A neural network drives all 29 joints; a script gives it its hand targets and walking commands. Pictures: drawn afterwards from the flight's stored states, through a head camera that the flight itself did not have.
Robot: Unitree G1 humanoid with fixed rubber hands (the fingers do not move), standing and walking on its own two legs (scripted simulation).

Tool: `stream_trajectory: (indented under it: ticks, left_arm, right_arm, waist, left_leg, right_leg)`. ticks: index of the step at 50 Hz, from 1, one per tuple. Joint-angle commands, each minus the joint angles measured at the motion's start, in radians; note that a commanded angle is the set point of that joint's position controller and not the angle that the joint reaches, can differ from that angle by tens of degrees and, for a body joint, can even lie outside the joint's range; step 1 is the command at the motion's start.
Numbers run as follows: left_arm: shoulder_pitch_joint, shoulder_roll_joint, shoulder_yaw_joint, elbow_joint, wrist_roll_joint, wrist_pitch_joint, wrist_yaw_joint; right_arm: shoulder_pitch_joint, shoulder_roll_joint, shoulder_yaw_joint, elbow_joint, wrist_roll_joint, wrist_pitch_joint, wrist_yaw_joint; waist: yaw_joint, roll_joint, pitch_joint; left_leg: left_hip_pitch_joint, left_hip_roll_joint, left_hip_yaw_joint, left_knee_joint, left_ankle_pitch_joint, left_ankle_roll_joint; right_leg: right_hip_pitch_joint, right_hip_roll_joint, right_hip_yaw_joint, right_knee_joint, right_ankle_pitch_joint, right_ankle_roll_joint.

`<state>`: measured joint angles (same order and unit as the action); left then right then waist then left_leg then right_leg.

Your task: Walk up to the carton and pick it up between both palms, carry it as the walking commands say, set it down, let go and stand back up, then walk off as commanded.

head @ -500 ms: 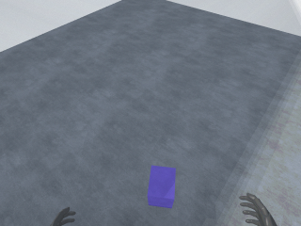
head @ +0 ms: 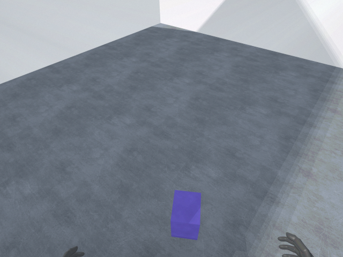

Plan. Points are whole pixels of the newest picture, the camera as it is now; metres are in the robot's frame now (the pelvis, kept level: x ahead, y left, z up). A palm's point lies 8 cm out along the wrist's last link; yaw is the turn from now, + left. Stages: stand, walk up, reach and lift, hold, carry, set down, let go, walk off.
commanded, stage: stand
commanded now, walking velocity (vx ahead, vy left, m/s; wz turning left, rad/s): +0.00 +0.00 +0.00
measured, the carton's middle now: (186, 215) +0.52 -0.02 -0.66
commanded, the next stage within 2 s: walk off in 0.10 s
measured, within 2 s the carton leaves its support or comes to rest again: neither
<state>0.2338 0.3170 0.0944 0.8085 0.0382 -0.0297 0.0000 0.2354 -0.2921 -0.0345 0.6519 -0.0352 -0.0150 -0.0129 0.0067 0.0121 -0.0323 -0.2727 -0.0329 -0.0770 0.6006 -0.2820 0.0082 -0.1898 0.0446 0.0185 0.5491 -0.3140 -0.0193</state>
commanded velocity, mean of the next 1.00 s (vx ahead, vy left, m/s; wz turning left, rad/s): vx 0.00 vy -0.07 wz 0.00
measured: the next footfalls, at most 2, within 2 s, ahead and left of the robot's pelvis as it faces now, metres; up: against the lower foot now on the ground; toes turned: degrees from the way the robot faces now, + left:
none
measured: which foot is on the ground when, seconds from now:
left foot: down 0.00-1.00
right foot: down 0.00-1.00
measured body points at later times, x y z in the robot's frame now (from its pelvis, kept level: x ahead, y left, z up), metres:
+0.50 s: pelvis +0.01 -0.01 +0.00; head -0.01 -0.02 +0.45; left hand +0.08 +0.30 -0.11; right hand +0.13 -0.29 -0.10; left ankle +0.03 +0.11 -0.73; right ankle -0.01 -0.12 -0.73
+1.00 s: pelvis +0.02 -0.02 +0.00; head +0.02 -0.03 +0.45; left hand +0.11 +0.28 -0.11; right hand +0.13 -0.30 -0.11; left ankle +0.03 +0.11 -0.73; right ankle -0.01 -0.12 -0.73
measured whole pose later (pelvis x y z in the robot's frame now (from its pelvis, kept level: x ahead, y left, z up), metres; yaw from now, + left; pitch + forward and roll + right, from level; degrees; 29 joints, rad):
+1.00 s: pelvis +0.02 -0.02 +0.00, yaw +0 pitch -1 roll +0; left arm 0.24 0.31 0.09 0.81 0.04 0.07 0.00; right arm 0.27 -0.31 -0.03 0.70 -0.04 0.03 -0.03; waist 0.00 0.02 0.01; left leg -0.26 -0.02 -0.08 0.56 -0.28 -0.01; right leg -0.20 0.05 0.02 0.55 -0.34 -0.04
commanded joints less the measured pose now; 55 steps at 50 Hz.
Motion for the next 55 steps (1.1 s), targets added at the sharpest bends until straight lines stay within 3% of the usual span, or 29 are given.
stream_trajectory:
  ticks: [1,8,12,14,15,17,18,20,24,25,27,30,31,33,34,36,39,44,47,55]
  left_arm:
    - [-0.029,0.189,0.018,-0.053,0.002,-0.027,-0.006]
    - [-0.051,0.205,0.012,-0.018,-0.006,-0.029,-0.008]
    - [-0.056,0.207,0.008,0.002,-0.010,-0.032,-0.008]
    - [-0.071,0.209,0.007,0.008,-0.011,-0.032,-0.005]
    - [-0.063,0.190,0.003,0.017,-0.016,-0.026,-0.006]
    - [-0.016,0.083,-0.028,0.013,-0.027,0.035,-0.011]
    - [0.017,0.088,-0.027,0.014,-0.026,0.058,-0.013]
    - [0.032,0.087,-0.029,0.014,-0.021,0.087,-0.014]
    - [0.060,0.098,-0.027,0.020,-0.006,0.100,-0.017]
    - [0.062,0.107,-0.024,0.017,-0.002,0.099,-0.018]
    - [0.060,0.125,-0.019,0.009,0.003,0.094,-0.020]
    - [0.036,0.146,-0.016,-0.001,0.001,0.094,-0.018]
    - [0.022,0.146,-0.016,-0.007,0.000,0.096,-0.019]
    - [0.007,0.108,-0.029,-0.013,-0.004,0.092,-0.009]
    - [0.001,0.088,-0.035,-0.017,-0.005,0.090,-0.005]
    - [0.000,0.106,-0.027,-0.026,-0.010,0.087,0.002]
    - [0.012,0.110,-0.019,-0.037,-0.018,0.085,0.007]
    - [0.007,0.093,-0.019,-0.057,-0.020,0.085,0.015]
    - [-0.005,0.094,-0.018,-0.067,-0.019,0.087,0.017]
    - [-0.018,0.089,-0.017,-0.083,-0.017,0.081,0.016]
  right_arm:
    - [-0.091,-0.218,-0.059,-0.010,-0.017,-0.023,0.011]
    - [-0.066,-0.223,-0.054,0.012,-0.011,-0.030,0.013]
    - [-0.053,-0.218,-0.049,0.029,-0.003,-0.032,0.012]
    - [-0.059,-0.218,-0.048,0.033,0.000,-0.035,0.009]
    - [-0.049,-0.209,-0.044,0.040,0.004,-0.040,0.007]
    - [-0.009,-0.097,-0.005,0.044,0.010,-0.016,0.012]
    - [-0.001,-0.115,-0.007,0.042,0.008,-0.004,0.010]
    - [0.000,-0.153,-0.020,0.039,0.001,0.020,-0.002]
    - [-0.005,-0.173,-0.034,0.032,-0.006,0.042,-0.021]
    - [-0.001,-0.176,-0.037,0.031,-0.004,0.043,-0.025]
    - [0.012,-0.183,-0.045,0.032,0.002,0.042,-0.031]
    - [0.006,-0.153,-0.040,0.027,0.013,0.033,-0.037]
    - [0.009,-0.147,-0.038,0.029,0.018,0.031,-0.040]
    - [0.026,-0.111,-0.023,0.034,0.017,0.032,-0.037]
    - [0.027,-0.108,-0.020,0.037,0.016,0.033,-0.034]
    - [0.044,-0.114,-0.017,0.037,0.015,0.030,-0.024]
    - [0.045,-0.113,-0.014,0.042,0.016,0.026,-0.020]
    - [0.042,-0.095,-0.006,0.039,0.017,0.030,-0.015]
    - [0.024,-0.096,-0.006,0.030,0.017,0.032,-0.011]
    - [0.035,-0.090,-0.004,0.029,0.019,0.028,-0.004]
  waist:
    - [0.018,0.070,0.166]
    - [0.008,0.043,0.163]
    - [0.005,0.008,0.132]
    - [0.005,-0.004,0.115]
    - [0.000,0.000,0.088]
    - [-0.005,0.059,0.053]
    - [0.002,0.086,0.059]
    - [0.001,0.135,0.095]
    - [0.006,0.105,0.144]
    - [0.007,0.095,0.142]
    - [0.003,0.013,0.132]
    - [-0.005,-0.108,0.074]
    - [-0.008,-0.132,0.044]
    - [-0.021,-0.145,0.044]
    - [-0.022,-0.133,0.046]
    - [-0.032,-0.073,0.028]
    - [-0.014,-0.019,-0.005]
    - [-0.014,0.001,0.011]
    - [-0.008,0.004,0.025]
    - [-0.007,-0.003,0.042]
  left_leg:
    - [-0.119,0.103,-0.197,-0.246,-0.307,0.073]
    - [-0.099,0.089,-0.179,-0.219,-0.247,0.073]
    - [-0.061,0.086,-0.155,-0.196,-0.124,0.068]
    - [-0.034,0.087,-0.144,-0.187,-0.023,0.066]
    - [-0.009,0.107,-0.147,-0.188,0.056,0.057]
    - [-0.019,0.155,-0.219,-0.237,0.145,0.041]
    - [-0.025,0.184,-0.253,-0.251,0.161,0.046]
    - [-0.073,0.231,-0.315,-0.289,0.111,0.058]
    - [-0.190,0.241,-0.326,-0.325,-0.061,0.042]
    - [-0.191,0.234,-0.311,-0.317,-0.052,0.033]
    - [-0.190,0.204,-0.254,-0.248,0.006,0.017]
    - [-0.142,0.112,-0.088,-0.066,0.140,-0.005]
    - [-0.094,0.081,-0.024,0.002,0.135,-0.009]
    - [-0.050,0.077,0.010,0.015,0.050,-0.007]
    - [-0.029,0.080,0.004,0.000,0.063,-0.005]
    - [0.010,0.109,-0.038,-0.073,0.270,0.000]
    - [0.000,0.123,-0.082,-0.102,0.377,0.004]
    - [-0.021,0.099,-0.080,-0.105,0.318,-0.002]
    - [-0.039,0.098,-0.096,-0.126,0.261,0.000]
    - [-0.029,0.082,-0.097,-0.131,0.247,0.004]
  right_leg:
    - [-0.147,-0.081,0.122,-0.149,-0.188,-0.045]
    - [-0.156,-0.097,0.152,-0.167,-0.201,-0.053]
    - [-0.115,-0.113,0.156,-0.170,-0.105,-0.052]
    - [-0.086,-0.122,0.147,-0.153,0.039,-0.048]
    - [-0.066,-0.121,0.124,-0.132,0.117,-0.035]
    - [-0.036,-0.061,0.060,-0.066,0.110,-0.013]
    - [-0.030,-0.049,0.041,-0.049,0.085,0.001]
    - [-0.031,-0.037,0.015,-0.032,-0.004,0.011]
    - [0.021,-0.040,0.011,-0.035,-0.047,-0.002]
    - [0.030,-0.045,0.016,-0.048,-0.034,-0.010]
    - [0.039,-0.073,0.056,-0.107,-0.004,-0.023]
    - [0.063,-0.155,0.135,-0.174,0.175,-0.063]
    - [0.048,-0.183,0.136,-0.188,0.235,-0.082]
    - [0.033,-0.203,0.117,-0.179,0.364,-0.094]
    - [0.027,-0.197,0.107,-0.171,0.392,-0.090]
    - [0.036,-0.148,0.078,-0.138,0.350,-0.051]
    - [0.081,-0.105,0.062,-0.097,0.292,-0.023]
    - [0.068,-0.117,0.085,-0.112,0.250,-0.039]
    - [0.047,-0.110,0.086,-0.120,0.161,-0.039]
    - [0.020,-0.115,0.095,-0.132,0.134,-0.045]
